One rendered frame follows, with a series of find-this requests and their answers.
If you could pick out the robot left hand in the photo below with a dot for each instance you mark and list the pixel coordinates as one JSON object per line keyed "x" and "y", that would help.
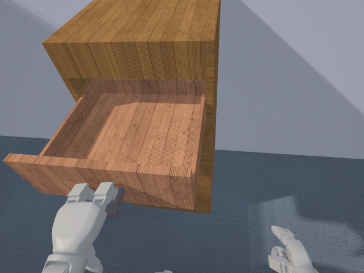
{"x": 78, "y": 222}

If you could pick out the drawer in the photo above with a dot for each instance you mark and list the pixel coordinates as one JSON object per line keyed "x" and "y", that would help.
{"x": 143, "y": 135}

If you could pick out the left robot forearm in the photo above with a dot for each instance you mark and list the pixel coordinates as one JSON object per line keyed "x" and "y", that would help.
{"x": 62, "y": 262}

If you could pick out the robot right hand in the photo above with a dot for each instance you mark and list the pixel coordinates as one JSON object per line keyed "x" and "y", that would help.
{"x": 283, "y": 261}

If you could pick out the handle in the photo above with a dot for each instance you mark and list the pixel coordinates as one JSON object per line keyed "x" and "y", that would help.
{"x": 113, "y": 211}

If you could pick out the cabinet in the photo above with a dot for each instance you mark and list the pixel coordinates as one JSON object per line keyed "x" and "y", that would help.
{"x": 146, "y": 39}

